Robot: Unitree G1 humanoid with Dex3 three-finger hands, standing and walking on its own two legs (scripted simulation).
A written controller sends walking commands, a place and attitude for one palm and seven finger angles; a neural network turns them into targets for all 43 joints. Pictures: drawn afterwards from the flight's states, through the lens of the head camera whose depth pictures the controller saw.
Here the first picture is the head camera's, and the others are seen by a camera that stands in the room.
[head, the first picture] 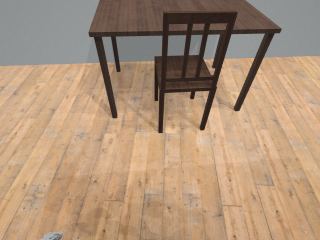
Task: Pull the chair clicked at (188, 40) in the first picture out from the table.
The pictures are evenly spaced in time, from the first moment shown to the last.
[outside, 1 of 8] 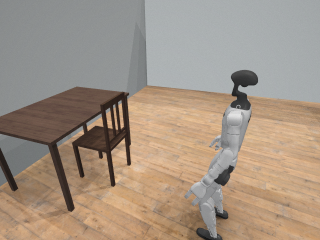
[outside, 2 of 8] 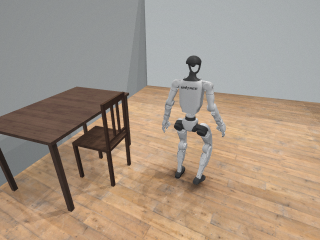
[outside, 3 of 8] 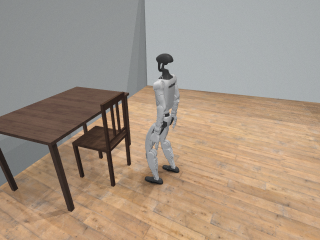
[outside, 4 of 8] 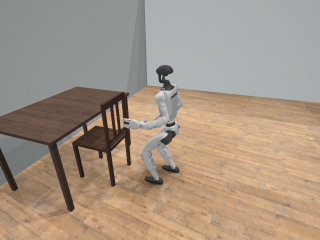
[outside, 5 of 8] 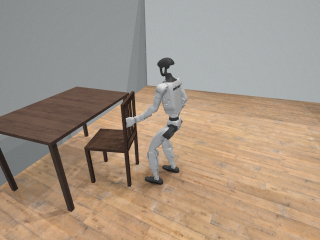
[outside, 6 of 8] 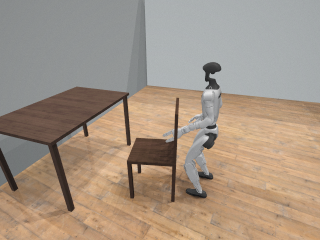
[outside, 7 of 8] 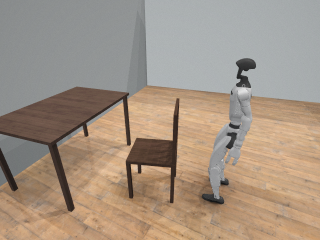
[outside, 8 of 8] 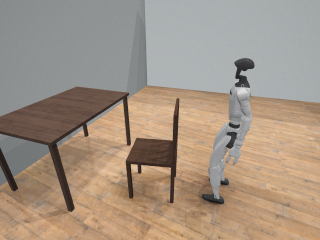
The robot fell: no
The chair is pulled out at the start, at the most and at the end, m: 0.00 0.61 0.61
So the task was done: yes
